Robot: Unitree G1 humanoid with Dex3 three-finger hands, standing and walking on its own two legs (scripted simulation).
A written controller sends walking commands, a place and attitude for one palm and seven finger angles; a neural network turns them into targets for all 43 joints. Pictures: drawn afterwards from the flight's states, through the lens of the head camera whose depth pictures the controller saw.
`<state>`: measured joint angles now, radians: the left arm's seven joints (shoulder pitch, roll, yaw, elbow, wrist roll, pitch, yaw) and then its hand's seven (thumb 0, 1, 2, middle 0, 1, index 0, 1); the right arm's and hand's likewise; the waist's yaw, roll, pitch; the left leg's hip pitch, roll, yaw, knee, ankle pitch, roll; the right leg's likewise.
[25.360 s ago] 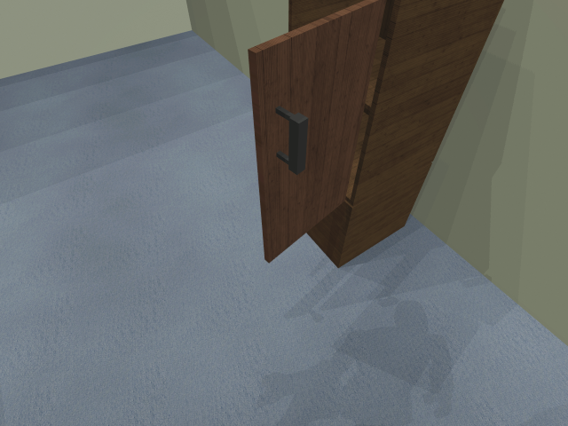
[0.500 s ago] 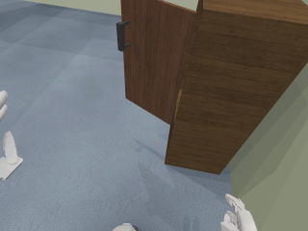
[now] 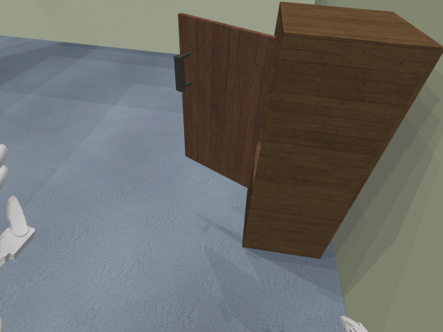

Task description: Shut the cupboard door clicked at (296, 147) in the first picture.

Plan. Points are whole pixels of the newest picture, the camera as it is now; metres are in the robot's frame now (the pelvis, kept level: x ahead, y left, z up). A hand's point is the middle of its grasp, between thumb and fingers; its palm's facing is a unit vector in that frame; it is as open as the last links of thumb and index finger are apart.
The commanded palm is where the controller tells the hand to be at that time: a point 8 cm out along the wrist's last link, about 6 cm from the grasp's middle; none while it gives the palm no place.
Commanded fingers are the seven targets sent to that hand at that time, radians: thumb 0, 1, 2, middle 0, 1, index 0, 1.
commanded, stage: stop stepping back and stand still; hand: left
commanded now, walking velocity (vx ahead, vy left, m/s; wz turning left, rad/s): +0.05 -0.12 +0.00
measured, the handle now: (184, 71) +0.91 +0.18 +0.09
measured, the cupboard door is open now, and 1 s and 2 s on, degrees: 64 64 64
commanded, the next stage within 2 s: let the arm hang, fingers relaxed in 0.12 s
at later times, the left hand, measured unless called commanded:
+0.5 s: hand out of the picture +0.08 +0.15 -0.16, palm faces +0.09 -0.99 -0.14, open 7.2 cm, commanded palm none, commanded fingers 0.00 0.90 0.90 -0.20 -0.30 -0.20 -0.30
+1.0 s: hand out of the picture -0.03 +0.15 -0.16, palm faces +0.09 -0.98 -0.15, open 7.3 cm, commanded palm none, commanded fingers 0.00 0.90 0.90 -0.20 -0.30 -0.20 -0.30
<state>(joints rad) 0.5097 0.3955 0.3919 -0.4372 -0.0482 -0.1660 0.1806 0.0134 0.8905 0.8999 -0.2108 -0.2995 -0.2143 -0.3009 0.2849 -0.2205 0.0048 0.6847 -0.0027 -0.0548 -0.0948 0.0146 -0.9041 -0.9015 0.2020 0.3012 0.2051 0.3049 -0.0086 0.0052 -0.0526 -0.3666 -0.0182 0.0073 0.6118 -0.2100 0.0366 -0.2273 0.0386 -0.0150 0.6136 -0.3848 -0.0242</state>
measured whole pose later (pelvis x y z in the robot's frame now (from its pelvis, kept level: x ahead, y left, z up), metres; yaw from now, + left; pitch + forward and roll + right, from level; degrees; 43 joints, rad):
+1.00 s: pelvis +0.03 +0.00 +0.02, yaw +2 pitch -2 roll -1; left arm 0.39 0.10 -0.02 1.17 0.01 -0.01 0.04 0.00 0.92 0.90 -0.20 -0.30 -0.20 -0.30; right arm 0.32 -0.12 0.03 1.13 -0.01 0.02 -0.05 0.02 -0.93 -0.90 0.20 0.30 0.20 0.30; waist 0.01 0.02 0.01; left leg -0.22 -0.01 0.06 0.43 -0.17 0.04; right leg -0.07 0.04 -0.07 0.38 -0.28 -0.05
